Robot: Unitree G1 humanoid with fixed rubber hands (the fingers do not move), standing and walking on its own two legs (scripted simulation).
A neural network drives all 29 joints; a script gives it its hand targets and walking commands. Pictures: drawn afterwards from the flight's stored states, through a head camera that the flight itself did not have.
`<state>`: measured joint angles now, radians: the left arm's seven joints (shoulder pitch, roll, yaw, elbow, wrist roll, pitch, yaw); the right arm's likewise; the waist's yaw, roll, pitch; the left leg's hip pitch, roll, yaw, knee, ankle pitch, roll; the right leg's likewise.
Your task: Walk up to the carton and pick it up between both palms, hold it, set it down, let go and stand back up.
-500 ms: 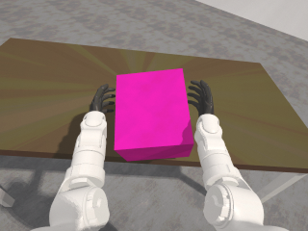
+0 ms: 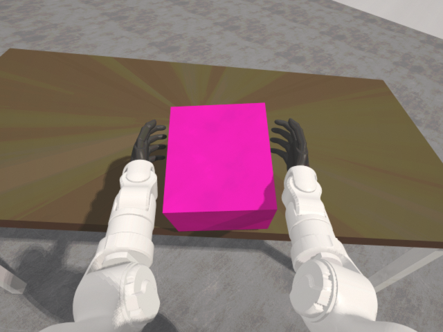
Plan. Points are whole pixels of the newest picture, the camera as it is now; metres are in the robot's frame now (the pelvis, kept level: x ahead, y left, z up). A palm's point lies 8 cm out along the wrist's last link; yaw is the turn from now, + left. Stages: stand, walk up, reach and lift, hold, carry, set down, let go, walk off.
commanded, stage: set down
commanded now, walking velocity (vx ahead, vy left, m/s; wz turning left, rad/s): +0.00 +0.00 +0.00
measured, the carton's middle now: (220, 169) +0.44 +0.01 +0.03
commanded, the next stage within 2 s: none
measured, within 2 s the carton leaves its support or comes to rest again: rests again in 1.32 s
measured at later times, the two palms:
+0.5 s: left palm (149, 158) +0.41 +0.15 +0.08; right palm (297, 162) +0.41 -0.14 +0.10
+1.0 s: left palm (157, 159) +0.41 +0.14 +0.07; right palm (301, 170) +0.41 -0.15 +0.08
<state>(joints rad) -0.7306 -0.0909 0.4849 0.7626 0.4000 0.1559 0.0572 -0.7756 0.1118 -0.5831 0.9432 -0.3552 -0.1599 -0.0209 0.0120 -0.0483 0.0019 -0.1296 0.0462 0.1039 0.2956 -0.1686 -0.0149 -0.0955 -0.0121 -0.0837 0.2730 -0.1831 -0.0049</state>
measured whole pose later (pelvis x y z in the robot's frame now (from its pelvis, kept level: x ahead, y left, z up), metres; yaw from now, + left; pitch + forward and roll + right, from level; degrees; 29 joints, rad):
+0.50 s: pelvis +0.00 +0.00 +0.00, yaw -1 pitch +5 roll +0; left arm -0.82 -0.09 0.61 0.86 0.45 0.08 0.05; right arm -0.83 0.15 -0.69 0.89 -0.50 -0.12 0.00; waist 0.02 -0.05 -0.01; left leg -0.21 0.05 0.13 0.29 -0.16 -0.01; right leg -0.20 -0.01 -0.07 0.31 -0.18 -0.01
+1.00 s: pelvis +0.00 +0.00 +0.00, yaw -2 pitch +6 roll +0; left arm -0.83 -0.13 0.64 0.84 0.48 0.03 0.04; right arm -0.80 0.14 -0.68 0.86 -0.50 -0.14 0.01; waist 0.03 -0.03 0.01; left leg -0.24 0.05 0.15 0.29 -0.15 -0.01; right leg -0.24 -0.01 -0.06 0.31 -0.17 -0.01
